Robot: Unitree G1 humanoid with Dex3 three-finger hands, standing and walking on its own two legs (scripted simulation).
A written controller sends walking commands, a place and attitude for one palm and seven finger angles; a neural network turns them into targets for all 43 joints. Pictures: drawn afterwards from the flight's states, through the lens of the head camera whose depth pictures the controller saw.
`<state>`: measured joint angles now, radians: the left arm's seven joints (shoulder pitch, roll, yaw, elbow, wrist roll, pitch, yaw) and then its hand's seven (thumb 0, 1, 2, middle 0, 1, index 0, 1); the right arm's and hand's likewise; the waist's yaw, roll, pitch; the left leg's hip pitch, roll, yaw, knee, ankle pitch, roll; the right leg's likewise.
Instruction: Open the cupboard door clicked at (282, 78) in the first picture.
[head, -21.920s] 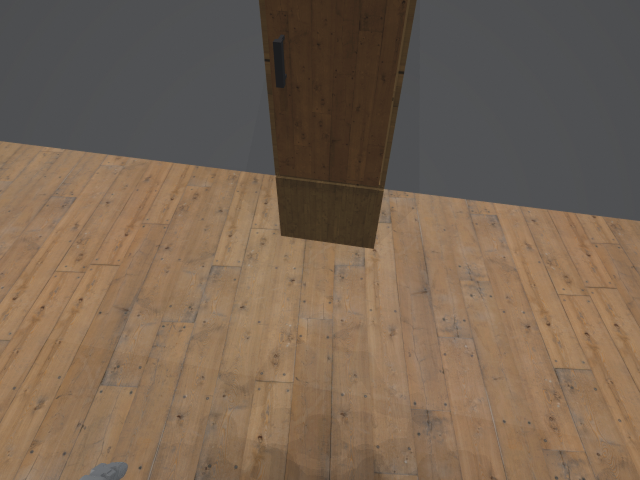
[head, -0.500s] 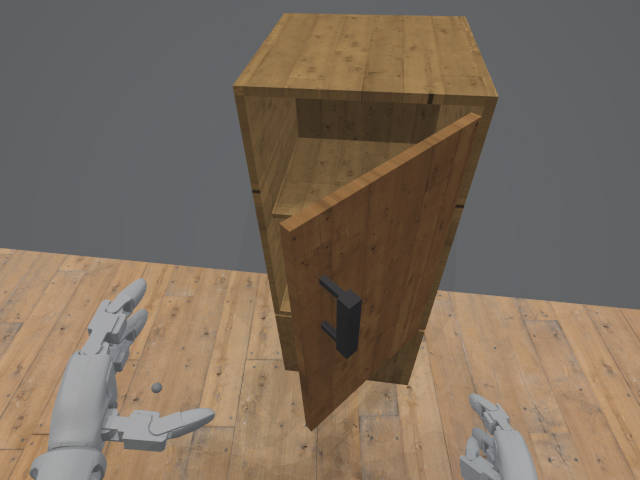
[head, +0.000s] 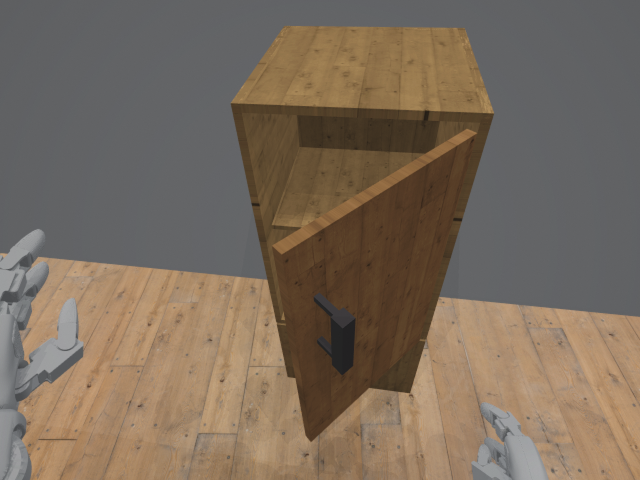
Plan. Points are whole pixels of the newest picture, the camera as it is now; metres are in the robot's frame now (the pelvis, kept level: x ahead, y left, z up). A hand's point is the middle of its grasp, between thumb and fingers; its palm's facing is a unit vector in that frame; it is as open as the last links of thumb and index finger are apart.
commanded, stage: draw the hand back to the body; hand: left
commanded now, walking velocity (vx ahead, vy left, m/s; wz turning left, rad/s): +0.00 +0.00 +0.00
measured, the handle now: (332, 333) +0.31 +0.03 +0.01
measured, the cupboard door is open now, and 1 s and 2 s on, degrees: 50 50 50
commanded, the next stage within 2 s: step back with the hand held close in 0.30 s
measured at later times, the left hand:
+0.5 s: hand (97, 345) +0.19 +0.24 +0.16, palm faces +0.43 -0.79 -0.43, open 7.4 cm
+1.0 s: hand (17, 409) +0.13 +0.27 +0.16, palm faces +0.38 -0.78 -0.50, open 7.4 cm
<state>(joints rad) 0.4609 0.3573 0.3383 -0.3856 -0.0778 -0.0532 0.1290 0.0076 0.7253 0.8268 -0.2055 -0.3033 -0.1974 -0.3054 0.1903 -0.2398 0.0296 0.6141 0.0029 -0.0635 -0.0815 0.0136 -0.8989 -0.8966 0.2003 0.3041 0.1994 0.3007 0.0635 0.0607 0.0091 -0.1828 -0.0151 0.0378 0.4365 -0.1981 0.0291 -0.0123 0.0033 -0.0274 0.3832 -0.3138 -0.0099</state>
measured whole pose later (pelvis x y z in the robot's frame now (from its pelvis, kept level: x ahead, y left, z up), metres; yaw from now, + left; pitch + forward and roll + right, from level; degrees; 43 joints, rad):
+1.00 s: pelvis -0.07 +0.01 -0.01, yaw +0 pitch -1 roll -2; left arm 0.58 0.44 0.41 -0.52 -0.06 -0.15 0.15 0.01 0.89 0.90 -0.22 -0.30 -0.21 -0.31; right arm 0.19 -0.23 0.00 0.54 0.01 0.01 -0.10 0.01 -0.90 -0.90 0.20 0.30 0.20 0.30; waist -0.01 0.05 0.05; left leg -0.37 0.01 0.03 0.49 -0.10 0.05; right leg -0.22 0.03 -0.03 0.48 -0.25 0.00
